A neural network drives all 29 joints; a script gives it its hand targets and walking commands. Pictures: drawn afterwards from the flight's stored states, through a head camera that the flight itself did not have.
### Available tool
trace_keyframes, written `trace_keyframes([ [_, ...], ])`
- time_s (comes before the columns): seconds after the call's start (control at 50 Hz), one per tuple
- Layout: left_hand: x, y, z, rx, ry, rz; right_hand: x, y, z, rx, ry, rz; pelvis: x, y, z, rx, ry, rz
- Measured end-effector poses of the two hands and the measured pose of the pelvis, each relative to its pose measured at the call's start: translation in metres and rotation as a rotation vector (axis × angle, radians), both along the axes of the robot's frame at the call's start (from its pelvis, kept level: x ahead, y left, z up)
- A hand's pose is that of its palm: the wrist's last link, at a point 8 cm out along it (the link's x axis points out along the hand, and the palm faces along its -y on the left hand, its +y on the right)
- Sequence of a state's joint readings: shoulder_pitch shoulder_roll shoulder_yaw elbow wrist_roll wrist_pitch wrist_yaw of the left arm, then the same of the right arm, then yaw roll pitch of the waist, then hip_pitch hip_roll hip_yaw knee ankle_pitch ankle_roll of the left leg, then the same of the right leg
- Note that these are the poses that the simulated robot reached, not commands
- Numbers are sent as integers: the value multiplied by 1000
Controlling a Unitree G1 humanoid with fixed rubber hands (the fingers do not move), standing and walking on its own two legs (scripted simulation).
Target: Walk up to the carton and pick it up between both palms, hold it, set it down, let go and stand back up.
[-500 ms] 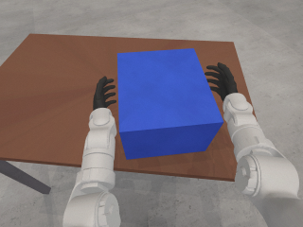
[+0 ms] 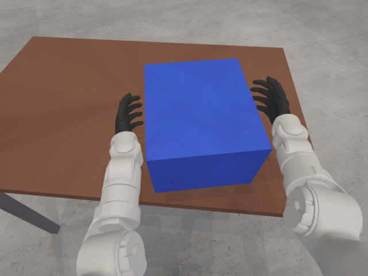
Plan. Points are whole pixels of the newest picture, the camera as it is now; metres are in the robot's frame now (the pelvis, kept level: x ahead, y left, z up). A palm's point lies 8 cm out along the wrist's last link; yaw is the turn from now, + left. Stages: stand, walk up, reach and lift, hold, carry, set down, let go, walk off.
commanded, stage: set down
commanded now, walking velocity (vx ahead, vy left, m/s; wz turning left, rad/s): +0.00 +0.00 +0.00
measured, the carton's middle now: (197, 123) +0.48 +0.00 +0.02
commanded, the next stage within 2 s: none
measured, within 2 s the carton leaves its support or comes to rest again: neither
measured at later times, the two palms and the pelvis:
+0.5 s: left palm (125, 130) +0.40 +0.16 +0.08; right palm (277, 112) +0.45 -0.18 +0.10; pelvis +0.01 +0.00 +0.00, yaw +0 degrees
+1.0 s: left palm (126, 130) +0.40 +0.16 +0.08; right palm (277, 112) +0.45 -0.18 +0.10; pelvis +0.02 +0.00 +0.00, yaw +0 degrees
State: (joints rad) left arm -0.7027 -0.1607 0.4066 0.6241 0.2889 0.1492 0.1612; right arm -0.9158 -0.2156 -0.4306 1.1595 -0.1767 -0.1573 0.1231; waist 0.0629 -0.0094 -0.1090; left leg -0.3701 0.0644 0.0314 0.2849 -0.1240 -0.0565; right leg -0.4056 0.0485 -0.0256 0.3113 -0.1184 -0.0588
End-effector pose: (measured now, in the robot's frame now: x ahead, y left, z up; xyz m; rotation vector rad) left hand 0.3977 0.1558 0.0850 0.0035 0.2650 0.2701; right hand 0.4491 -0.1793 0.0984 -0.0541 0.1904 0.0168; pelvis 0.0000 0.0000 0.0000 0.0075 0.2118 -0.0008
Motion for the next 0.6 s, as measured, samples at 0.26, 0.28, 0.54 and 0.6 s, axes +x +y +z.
trace_keyframes([
  [0.26,3,1,-2,-4,1,3,3,0,-1,-13,9,6,8,1,0,-5,0,1],
  [0.28,3,0,-1,-4,-1,1,3,0,-1,-13,8,7,8,1,0,-4,-2,1],
  [0.54,2,0,-1,-9,-20,2,1,0,0,-15,-6,9,8,-1,0,-3,-14,3],
  [0.6,2,0,-1,-10,-23,4,1,0,0,-14,-8,9,7,-1,0,-2,-14,4],
])
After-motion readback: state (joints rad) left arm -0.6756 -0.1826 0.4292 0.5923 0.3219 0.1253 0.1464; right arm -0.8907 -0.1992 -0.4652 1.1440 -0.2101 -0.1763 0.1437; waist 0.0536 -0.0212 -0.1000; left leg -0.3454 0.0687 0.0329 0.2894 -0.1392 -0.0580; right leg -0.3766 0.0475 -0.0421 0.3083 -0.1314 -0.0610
